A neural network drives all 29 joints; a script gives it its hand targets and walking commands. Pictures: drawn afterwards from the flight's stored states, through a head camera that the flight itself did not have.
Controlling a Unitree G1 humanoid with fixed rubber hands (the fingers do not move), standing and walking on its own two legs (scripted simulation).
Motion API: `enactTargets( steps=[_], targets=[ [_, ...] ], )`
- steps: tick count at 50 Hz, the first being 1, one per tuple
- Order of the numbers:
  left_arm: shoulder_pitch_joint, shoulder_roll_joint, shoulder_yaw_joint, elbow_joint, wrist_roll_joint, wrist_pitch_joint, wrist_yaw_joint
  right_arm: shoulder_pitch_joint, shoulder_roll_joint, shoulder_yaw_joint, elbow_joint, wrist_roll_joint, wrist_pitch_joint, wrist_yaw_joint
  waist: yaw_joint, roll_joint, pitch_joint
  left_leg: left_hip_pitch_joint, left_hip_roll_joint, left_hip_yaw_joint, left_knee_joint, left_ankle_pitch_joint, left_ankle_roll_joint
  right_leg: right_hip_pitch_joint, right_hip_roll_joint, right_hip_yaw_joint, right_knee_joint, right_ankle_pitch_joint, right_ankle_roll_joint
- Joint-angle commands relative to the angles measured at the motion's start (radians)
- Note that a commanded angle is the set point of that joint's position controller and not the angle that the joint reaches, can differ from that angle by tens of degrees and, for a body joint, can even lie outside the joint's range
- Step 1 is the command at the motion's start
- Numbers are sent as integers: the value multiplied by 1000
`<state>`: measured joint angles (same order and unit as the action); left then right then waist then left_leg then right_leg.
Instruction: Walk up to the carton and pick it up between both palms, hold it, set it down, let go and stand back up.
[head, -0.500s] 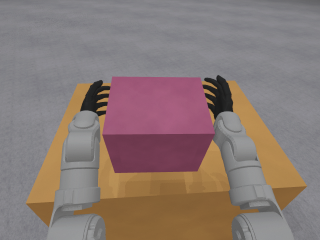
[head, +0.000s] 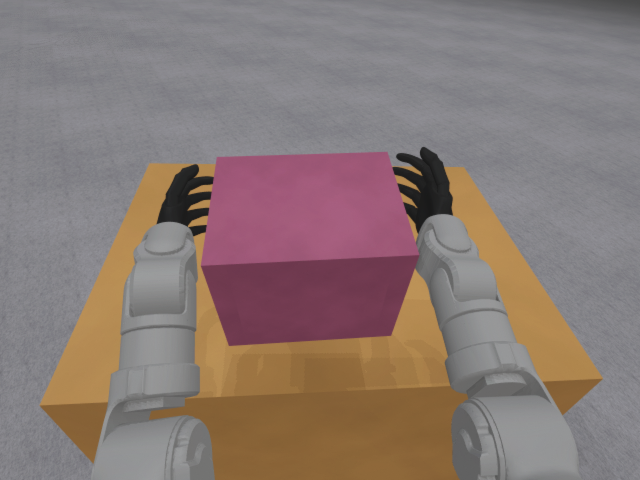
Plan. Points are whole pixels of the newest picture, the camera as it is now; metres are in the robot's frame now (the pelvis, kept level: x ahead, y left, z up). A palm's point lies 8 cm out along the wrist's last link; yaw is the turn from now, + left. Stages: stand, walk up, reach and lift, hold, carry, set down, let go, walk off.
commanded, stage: hold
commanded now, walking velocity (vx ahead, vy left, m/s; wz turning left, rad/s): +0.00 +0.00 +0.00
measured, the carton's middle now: (307, 249) +0.38 +0.01 +0.12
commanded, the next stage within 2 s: set down in 1.54 s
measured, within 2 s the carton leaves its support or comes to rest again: neither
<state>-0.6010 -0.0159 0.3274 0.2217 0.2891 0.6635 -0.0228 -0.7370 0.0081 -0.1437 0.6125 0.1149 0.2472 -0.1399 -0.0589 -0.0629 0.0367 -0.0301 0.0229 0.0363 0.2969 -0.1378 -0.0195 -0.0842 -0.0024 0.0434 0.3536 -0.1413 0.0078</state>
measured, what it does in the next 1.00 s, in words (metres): stands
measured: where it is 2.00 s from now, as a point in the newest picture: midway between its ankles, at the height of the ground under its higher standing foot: outside the picture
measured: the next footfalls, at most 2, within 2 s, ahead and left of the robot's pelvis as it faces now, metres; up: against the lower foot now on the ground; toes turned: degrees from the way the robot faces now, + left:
none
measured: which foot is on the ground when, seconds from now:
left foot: down 0.00-1.00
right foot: down 0.00-1.00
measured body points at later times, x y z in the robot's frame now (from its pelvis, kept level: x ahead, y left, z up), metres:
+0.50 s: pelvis -0.02 +0.00 +0.00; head -0.06 +0.00 +0.45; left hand +0.35 +0.16 +0.18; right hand +0.36 -0.15 +0.19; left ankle +0.02 +0.13 -0.75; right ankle +0.04 -0.12 -0.75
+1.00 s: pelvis +0.01 +0.00 +0.00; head -0.02 +0.02 +0.45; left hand +0.39 +0.17 +0.17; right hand +0.40 -0.15 +0.18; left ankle +0.02 +0.13 -0.75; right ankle +0.04 -0.12 -0.75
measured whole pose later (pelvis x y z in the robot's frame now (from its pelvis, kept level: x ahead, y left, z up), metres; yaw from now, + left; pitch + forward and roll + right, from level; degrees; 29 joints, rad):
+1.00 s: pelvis +0.01 +0.00 +0.00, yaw +0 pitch -7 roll +1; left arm -0.61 -0.02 0.31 0.24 0.30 0.65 -0.03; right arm -0.68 -0.01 -0.11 0.57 0.11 0.23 -0.16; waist -0.06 -0.06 0.03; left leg -0.03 0.02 0.04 0.29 -0.15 -0.02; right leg -0.08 0.00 0.04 0.35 -0.15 0.01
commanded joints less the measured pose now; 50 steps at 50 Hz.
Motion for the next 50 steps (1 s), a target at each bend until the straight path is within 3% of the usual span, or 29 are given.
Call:
enactTargets(
  steps=[1,5,6,8,10,12,13,15,16,20,22,27,28,29,30,31,32,33,34,35,36,37,38,39,40,42,46,49,50],
  targets=[
    [-776,-489,-559,-379,-176,-135,-117,-578,500,479,-340,111,-48,112,-44,164,-604,189,-75,14,33,337,-30,219,65,-116,-79,305,22],
    [-621,-479,-554,-371,-174,-98,-121,-569,468,535,-500,161,-38,75,-30,105,-578,203,-82,7,66,473,-40,281,78,-117,-61,483,43],
    [-616,-500,-603,-457,-206,-103,-114,-564,486,580,-580,187,-33,68,-39,116,-618,215,-87,1,87,544,-46,290,82,-115,-38,580,50],
    [-617,-476,-593,-481,-207,-87,-118,-561,454,584,-636,200,-19,53,-30,115,-631,207,-91,1,83,518,-40,314,76,-113,-38,568,51],
    [-615,-445,-541,-424,-176,-64,-122,-563,434,558,-572,206,8,53,-7,104,-547,183,-82,1,64,440,-31,286,71,-107,-56,488,48],
    [-563,-419,-503,-385,-155,-42,-132,-554,409,554,-578,203,24,51,-9,63,-503,166,-86,7,38,389,-14,277,65,-107,-71,455,53],
    [-570,-433,-523,-425,-161,-46,-134,-532,424,561,-572,207,27,50,-19,79,-511,157,-88,8,35,386,-21,293,62,-109,-64,463,48],
    [-580,-441,-497,-361,-154,-45,-139,-570,432,567,-547,195,33,53,14,38,-465,130,-85,7,21,300,-8,251,64,-107,-74,368,52],
    [-615,-432,-472,-335,-151,-45,-146,-579,435,538,-529,180,40,59,1,18,-453,118,-89,11,5,245,6,243,55,-100,-88,310,49],
    [-732,-448,-490,-310,-178,-75,-137,-690,475,518,-501,140,16,81,8,51,-511,77,-79,12,-20,146,18,177,48,-104,-97,152,38],
    [-820,-447,-455,-211,-167,-83,-131,-707,486,435,-370,89,21,102,-3,41,-423,19,-71,15,-59,-32,36,81,40,-102,-123,-73,27],
    [-890,-436,-380,-49,-127,-101,-140,-717,492,291,-197,-22,-12,159,5,26,-340,-83,-57,32,-112,-221,64,4,30,-92,-132,-317,9],
    [-934,-432,-366,-47,-115,-110,-140,-704,479,254,-150,-49,-18,174,-10,35,-344,-98,-45,25,-134,-266,72,34,45,-111,-106,-302,11],
    [-911,-419,-328,-32,-94,-111,-144,-666,480,254,-98,-51,-16,178,-1,38,-325,-137,-40,32,-144,-290,90,74,47,-111,-99,-294,22],
    [-956,-432,-361,-62,-101,-127,-141,-666,487,244,-84,-59,-30,181,-24,71,-352,-154,-33,30,-144,-287,84,102,56,-125,-78,-251,22],
    [-947,-430,-366,-59,-111,-132,-139,-681,512,252,-93,-49,-35,185,-10,71,-385,-122,-36,35,-135,-259,81,85,50,-114,-88,-246,22],
    [-918,-445,-376,-61,-110,-133,-142,-669,497,246,-96,-57,-42,181,-28,81,-409,-116,-32,25,-129,-236,77,115,51,-118,-80,-191,22],
    [-889,-436,-349,6,-87,-129,-143,-691,495,235,-68,-73,-40,178,-14,53,-348,-92,-48,35,-132,-218,72,78,35,-107,-112,-218,22],
    [-892,-441,-377,-30,-106,-138,-147,-683,523,246,-82,-65,-48,178,-17,41,-399,-71,-52,37,-117,-167,64,83,33,-100,-111,-185,20],
    [-880,-445,-375,5,-96,-132,-149,-649,493,222,-38,-84,-43,182,-40,47,-351,-49,-60,34,-122,-186,50,66,30,-103,-126,-194,13],
    [-838,-429,-354,5,-95,-131,-153,-663,508,251,-79,-70,-49,181,-9,20,-361,-48,-56,44,-110,-139,64,69,28,-96,-128,-176,19],
    [-829,-441,-350,19,-90,-130,-157,-652,499,240,-44,-73,-52,176,-20,28,-332,-49,-60,46,-110,-139,58,62,26,-96,-139,-183,17],
    [-876,-462,-402,-100,-125,-148,-150,-659,537,287,-112,-48,-67,175,-26,35,-441,7,-57,45,-95,-68,42,99,35,-116,-115,-84,19],
    [-856,-440,-391,-108,-121,-158,-146,-646,538,302,-109,-43,-69,171,-17,27,-425,16,-63,55,-86,-30,40,103,36,-116,-124,-58,22],
    [-907,-468,-441,-179,-149,-167,-132,-656,550,327,-144,-16,-76,166,-31,71,-521,51,-66,51,-63,30,26,125,36,-115,-103,26,22],
    [-800,-482,-459,-161,-140,-147,-131,-650,524,376,-192,21,-70,146,-25,73,-489,65,-73,41,-47,121,20,153,44,-115,-116,111,26],
    [-709,-498,-553,-326,-189,-143,-113,-632,510,511,-404,127,-76,103,-23,102,-659,182,-76,13,52,411,-19,270,68,-112,-54,449,36],
    [-658,-460,-553,-405,-175,-120,-113,-525,478,565,-451,158,-37,73,-37,108,-560,199,-91,2,72,472,-36,288,72,-113,-42,549,51],
    [-642,-476,-577,-444,-196,-109,-118,-571,489,573,-553,193,-42,66,-32,122,-612,213,-88,5,82,516,-41,286,75,-110,-43,569,50]
  ],
)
